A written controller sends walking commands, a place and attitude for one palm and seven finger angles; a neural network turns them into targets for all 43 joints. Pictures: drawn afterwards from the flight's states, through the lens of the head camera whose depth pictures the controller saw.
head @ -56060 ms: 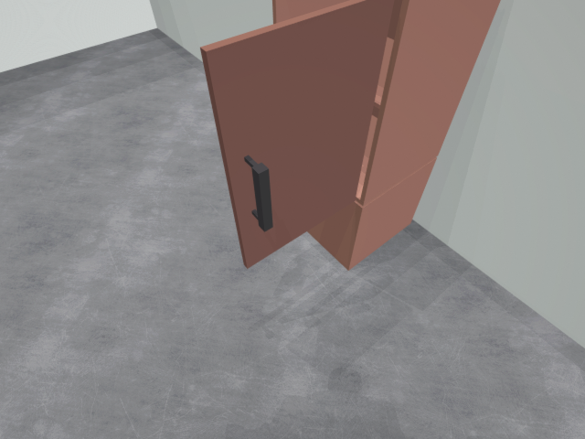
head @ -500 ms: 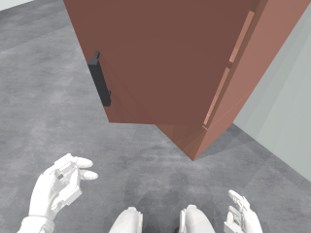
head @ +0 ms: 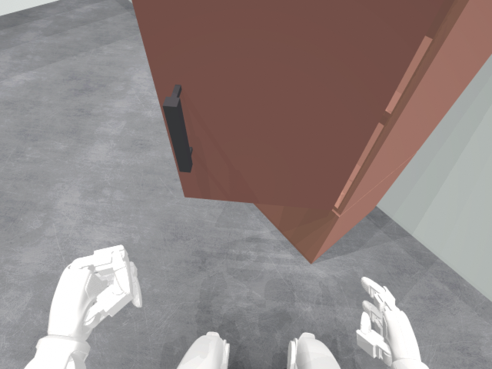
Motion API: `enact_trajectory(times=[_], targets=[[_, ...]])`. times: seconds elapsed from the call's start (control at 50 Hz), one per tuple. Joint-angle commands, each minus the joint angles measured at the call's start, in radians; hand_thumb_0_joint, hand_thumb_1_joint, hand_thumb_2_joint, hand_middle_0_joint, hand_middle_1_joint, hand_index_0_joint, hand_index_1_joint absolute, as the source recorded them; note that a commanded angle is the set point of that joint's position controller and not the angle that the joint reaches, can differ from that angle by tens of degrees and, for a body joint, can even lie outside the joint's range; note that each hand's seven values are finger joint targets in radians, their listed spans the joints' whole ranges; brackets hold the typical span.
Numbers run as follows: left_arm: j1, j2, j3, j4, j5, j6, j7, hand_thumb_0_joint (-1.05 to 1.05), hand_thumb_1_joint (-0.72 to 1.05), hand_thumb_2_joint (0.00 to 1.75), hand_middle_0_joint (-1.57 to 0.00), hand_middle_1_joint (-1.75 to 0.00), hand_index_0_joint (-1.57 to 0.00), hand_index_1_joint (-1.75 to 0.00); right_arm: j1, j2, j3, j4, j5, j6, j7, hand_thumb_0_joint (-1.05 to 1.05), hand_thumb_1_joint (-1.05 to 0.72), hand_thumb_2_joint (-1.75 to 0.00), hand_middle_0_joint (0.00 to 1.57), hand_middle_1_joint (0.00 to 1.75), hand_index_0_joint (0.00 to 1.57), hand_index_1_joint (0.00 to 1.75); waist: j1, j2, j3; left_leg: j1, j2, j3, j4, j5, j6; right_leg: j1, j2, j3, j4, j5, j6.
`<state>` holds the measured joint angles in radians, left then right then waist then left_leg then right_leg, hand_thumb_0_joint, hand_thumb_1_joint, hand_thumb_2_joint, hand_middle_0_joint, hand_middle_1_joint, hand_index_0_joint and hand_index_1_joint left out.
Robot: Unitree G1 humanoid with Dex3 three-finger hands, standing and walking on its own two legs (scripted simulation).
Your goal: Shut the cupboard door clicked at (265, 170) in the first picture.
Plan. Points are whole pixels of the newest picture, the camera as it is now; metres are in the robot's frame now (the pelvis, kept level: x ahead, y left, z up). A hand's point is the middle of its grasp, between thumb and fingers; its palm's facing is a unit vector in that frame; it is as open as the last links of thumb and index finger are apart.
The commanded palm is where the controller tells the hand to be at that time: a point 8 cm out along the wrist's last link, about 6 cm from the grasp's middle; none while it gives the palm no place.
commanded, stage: raise the hand and make a fist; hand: left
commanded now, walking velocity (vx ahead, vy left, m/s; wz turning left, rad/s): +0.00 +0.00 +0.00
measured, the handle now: (181, 131) +0.52 +0.18 +0.05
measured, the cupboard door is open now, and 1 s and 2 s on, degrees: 46 46 46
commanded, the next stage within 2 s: bring the fist close to the handle in 0.60 s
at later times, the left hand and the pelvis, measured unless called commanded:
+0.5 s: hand (141, 279) +0.23 +0.17 +0.05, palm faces -0.01 -1.00 -0.03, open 3.1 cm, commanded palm +0.21 +0.23 +0.05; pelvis +0.01 -0.01 +0.00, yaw +0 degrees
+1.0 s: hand (164, 251) +0.28 +0.15 +0.04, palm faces -0.08 -1.00 -0.01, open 3.1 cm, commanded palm +0.26 +0.21 +0.05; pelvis +0.00 -0.01 +0.00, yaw +0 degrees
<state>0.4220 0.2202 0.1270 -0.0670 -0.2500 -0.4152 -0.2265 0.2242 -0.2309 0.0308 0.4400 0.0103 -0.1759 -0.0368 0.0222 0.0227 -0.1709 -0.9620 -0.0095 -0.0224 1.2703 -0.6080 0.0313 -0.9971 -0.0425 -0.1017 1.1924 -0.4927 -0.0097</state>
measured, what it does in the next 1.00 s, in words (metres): stands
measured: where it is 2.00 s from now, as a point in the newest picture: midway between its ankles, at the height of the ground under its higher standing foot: outside the picture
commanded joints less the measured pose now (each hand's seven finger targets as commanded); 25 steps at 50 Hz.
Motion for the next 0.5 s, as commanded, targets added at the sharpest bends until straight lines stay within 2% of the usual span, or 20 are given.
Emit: enact_trajectory(times=[0.0, 0.02, 0.04, 0.08, 0.12, 0.14, 0.18, 0.2, 0.28, 0.32, 0.36, 0.38, 0.4, 0.42, 0.48], targets=[[-0.073, 0.135, 0.065, -0.176, -0.015, -0.029, -0.044, 0.0, 0.9, 0.9, -1.3, -1.5, -1.3, -1.5, 0.005, -0.155, -0.08, -0.142, 0.006, -0.045, -0.026, 0.0, -0.9, -0.9, 0.2, 0.3, 0.2, 0.3, -0.03, 0.001, -0.204, 0.083, -0.004, -0.046, -0.235, 0.26, -0.028, 0.21, 0.052, 0.036, -0.142, 0.125, -0.024], [-0.083, 0.167, 0.107, -0.205, -0.027, -0.035, -0.039, 0.0, 0.9, 0.9, -1.3, -1.5, -1.3, -1.5, 0.006, -0.151, -0.079, -0.141, 0.003, -0.045, -0.029, 0.0, -0.9, -0.9, 0.2, 0.3, 0.2, 0.3, -0.015, 0.021, -0.228, 0.091, -0.006, -0.042, -0.229, 0.297, -0.029, 0.236, 0.056, 0.038, -0.132, 0.158, -0.03], [-0.083, 0.166, 0.121, -0.233, -0.036, -0.044, -0.035, 0.0, 0.9, 0.9, -1.3, -1.5, -1.3, -1.5, 0.003, -0.144, -0.076, -0.146, 0.003, -0.044, -0.029, 0.0, -0.9, -0.9, 0.2, 0.3, 0.2, 0.3, -0.001, 0.048, -0.262, 0.108, -0.007, -0.038, -0.231, 0.332, -0.033, 0.255, 0.053, 0.039, -0.124, 0.186, -0.031], [-0.068, 0.152, 0.137, -0.245, -0.055, -0.062, -0.019, 0.0, 0.9, 0.9, -1.3, -1.5, -1.3, -1.5, 0.005, -0.13, -0.073, -0.142, 0.001, -0.041, -0.027, 0.0, -0.9, -0.9, 0.2, 0.3, 0.2, 0.3, 0.008, 0.058, -0.269, 0.12, -0.008, -0.033, -0.228, 0.378, -0.038, 0.273, 0.054, 0.037, -0.118, 0.229, -0.03], [-0.064, 0.15, 0.138, -0.248, -0.054, -0.074, -0.005, 0.0, 0.9, 0.9, -1.3, -1.5, -1.3, -1.5, 0.005, -0.128, -0.073, -0.133, -0.002, -0.039, -0.024, 0.0, -0.9, -0.9, 0.2, 0.3, 0.2, 0.3, 0.007, 0.06, -0.277, 0.121, -0.006, -0.036, -0.222, 0.408, -0.038, 0.275, 0.058, 0.032, -0.108, 0.249, -0.032], [-0.047, 0.125, 0.115, -0.218, -0.051, -0.071, -0.005, 0.0, 0.9, 0.9, -1.3, -1.5, -1.3, -1.5, 0.004, -0.128, -0.073, -0.132, -0.001, -0.036, -0.021, 0.0, -0.9, -0.9, 0.2, 0.3, 0.2, 0.3, 0.001, 0.062, -0.26, 0.115, -0.006, -0.031, -0.22, 0.396, -0.038, 0.265, 0.055, 0.034, -0.113, 0.243, -0.029], [-0.046, 0.098, 0.079, -0.171, -0.044, -0.057, -0.013, 0.0, 0.9, 0.9, -1.3, -1.5, -1.3, -1.5, 0.011, -0.135, -0.076, -0.124, 0.001, -0.031, -0.017, 0.0, -0.9, -0.9, 0.2, 0.3, 0.2, 0.3, -0.02, 0.048, -0.225, 0.096, -0.005, -0.029, -0.218, 0.369, -0.036, 0.245, 0.053, 0.034, -0.124, 0.229, -0.024], [-0.04, 0.087, 0.063, -0.146, -0.042, -0.046, -0.023, 0.0, 0.9, 0.9, -1.3, -1.5, -1.3, -1.5, 0.013, -0.138, -0.078, -0.123, 0.002, -0.03, -0.017, 0.0, -0.9, -0.9, 0.2, 0.3, 0.2, 0.3, -0.029, 0.02, -0.215, 0.086, -0.004, -0.028, -0.216, 0.351, -0.033, 0.247, 0.052, 0.036, -0.132, 0.22, -0.021], [-0.044, 0.11, 0.065, -0.113, -0.039, -0.007, -0.057, 0.0, 0.9, 0.9, -1.3, -1.5, -1.3, -1.5, 0.013, -0.151, -0.083, -0.134, 0.011, -0.025, -0.022, 0.0, -0.9, -0.9, 0.2, 0.3, 0.2, 0.3, -0.027, -0.014, -0.209, 0.059, -0.007, -0.024, -0.223, 0.314, -0.024, 0.27, 0.046, 0.052, -0.154, 0.191, -0.02], [-0.059, 0.147, 0.104, -0.143, -0.047, -0.015, -0.053, 0.0, 0.9, 0.9, -1.3, -1.5, -1.3, -1.5, 0.005, -0.148, -0.085, -0.138, 0.012, -0.026, -0.028, 0.0, -0.9, -0.9, 0.2, 0.3, 0.2, 0.3, -0.015, -0.016, -0.222, 0.055, -0.009, -0.022, -0.217, 0.329, -0.021, 0.297, 0.047, 0.063, -0.153, 0.205, -0.024], [-0.075, 0.151, 0.124, -0.191, -0.057, -0.043, -0.039, 0.0, 0.9, 0.9, -1.3, -1.5, -1.3, -1.5, 0.005, -0.137, -0.083, -0.139, 0.008, -0.029, -0.028, 0.0, -0.9, -0.9, 0.2, 0.3, 0.2, 0.3, -0.004, 0.016, -0.255, 0.074, -0.011, -0.014, -0.217, 0.343, -0.023, 0.307, 0.043, 0.067, -0.145, 0.224, -0.022], [-0.082, 0.157, 0.135, -0.203, -0.062, -0.059, -0.027, 0.0, 0.9, 0.9, -1.3, -1.5, -1.3, -1.5, 0.005, -0.133, -0.081, -0.136, 0.006, -0.03, -0.027, 0.0, -0.9, -0.9, 0.2, 0.3, 0.2, 0.3, -0.002, 0.001, -0.263, 0.065, -0.011, -0.015, -0.213, 0.337, -0.023, 0.316, 0.042, 0.072, -0.144, 0.216, -0.021], [-0.073, 0.143, 0.13, -0.204, -0.063, -0.075, -0.018, 0.0, 0.9, 0.9, -1.3, -1.5, -1.3, -1.5, 0.003, -0.129, -0.08, -0.134, 0.005, -0.031, -0.027, 0.0, -0.9, -0.9, 0.2, 0.3, 0.2, 0.3, -0.001, 0.009, -0.256, 0.065, -0.011, -0.013, -0.211, 0.336, -0.024, 0.312, 0.043, 0.074, -0.143, 0.215, -0.022], [-0.074, 0.158, 0.144, -0.202, -0.065, -0.085, -0.009, 0.0, 0.9, 0.9, -1.3, -1.5, -1.3, -1.5, 0.003, -0.128, -0.079, -0.13, 0.002, -0.03, -0.028, 0.0, -0.9, -0.9, 0.2, 0.3, 0.2, 0.3, 0.003, 0.012, -0.248, 0.056, -0.011, -0.017, -0.209, 0.344, -0.024, 0.313, 0.047, 0.073, -0.138, 0.22, -0.027], [-0.061, 0.105, 0.09, -0.147, -0.054, -0.095, -0.011, 0.0, 0.9, 0.9, -1.3, -1.5, -1.3, -1.5, -0.002, -0.132, -0.079, -0.122, 0.003, -0.027, -0.021, 0.0, -0.9, -0.9, 0.2, 0.3, 0.2, 0.3, -0.019, 0.014, -0.204, 0.038, -0.011, -0.009, -0.202, 0.292, -0.022, 0.271, 0.041, 0.079, -0.153, 0.165, -0.02]])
